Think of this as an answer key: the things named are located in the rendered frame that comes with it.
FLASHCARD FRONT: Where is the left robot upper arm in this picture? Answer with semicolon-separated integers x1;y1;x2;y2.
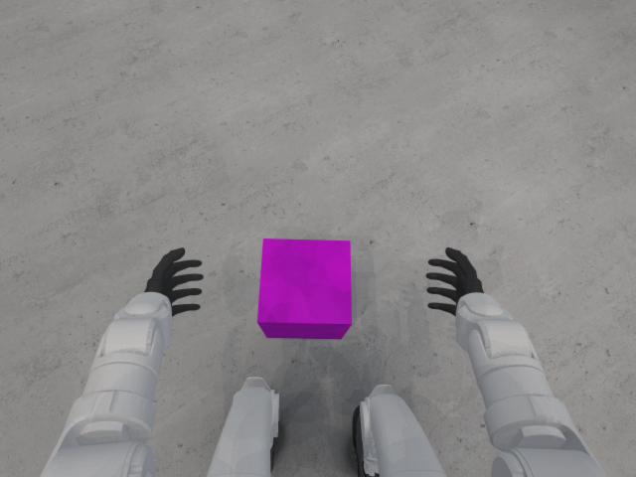
44;441;155;477

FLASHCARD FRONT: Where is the robot left forearm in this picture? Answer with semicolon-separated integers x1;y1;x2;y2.
40;292;172;477

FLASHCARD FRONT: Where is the right robot hand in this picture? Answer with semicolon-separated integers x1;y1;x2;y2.
426;247;484;317

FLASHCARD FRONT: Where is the right robot upper arm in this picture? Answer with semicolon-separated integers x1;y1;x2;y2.
491;447;605;477

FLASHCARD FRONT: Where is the robot right foot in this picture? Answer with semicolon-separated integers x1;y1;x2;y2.
353;405;379;477

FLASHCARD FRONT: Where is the robot right shin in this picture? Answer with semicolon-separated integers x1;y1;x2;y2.
363;385;404;474

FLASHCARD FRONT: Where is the left robot hand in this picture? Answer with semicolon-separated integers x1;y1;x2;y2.
144;247;204;317

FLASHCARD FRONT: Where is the carton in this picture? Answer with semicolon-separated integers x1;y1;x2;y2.
257;238;352;339

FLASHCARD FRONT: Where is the robot right forearm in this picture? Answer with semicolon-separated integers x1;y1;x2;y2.
455;292;607;477

